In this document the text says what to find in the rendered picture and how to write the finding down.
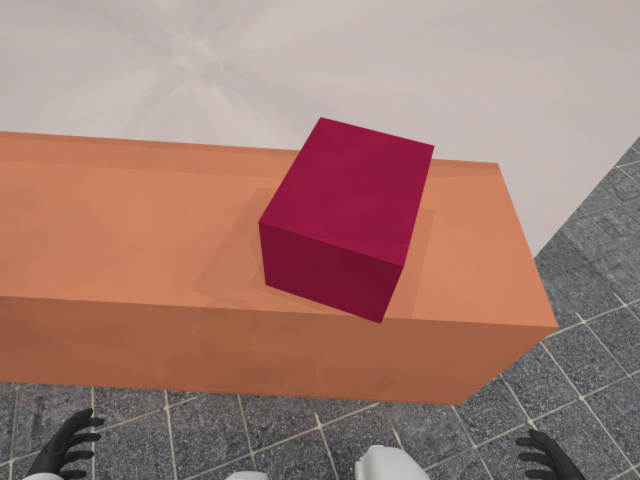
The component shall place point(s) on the robot right thigh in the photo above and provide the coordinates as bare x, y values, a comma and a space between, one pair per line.
388, 463

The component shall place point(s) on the carton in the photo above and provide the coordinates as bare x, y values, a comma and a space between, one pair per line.
338, 229

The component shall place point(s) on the left robot hand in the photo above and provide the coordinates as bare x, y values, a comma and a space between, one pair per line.
54, 454

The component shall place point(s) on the pedestal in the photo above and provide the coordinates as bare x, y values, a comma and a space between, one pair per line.
138, 264

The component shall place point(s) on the right robot hand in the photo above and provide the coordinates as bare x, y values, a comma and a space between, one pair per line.
556, 459

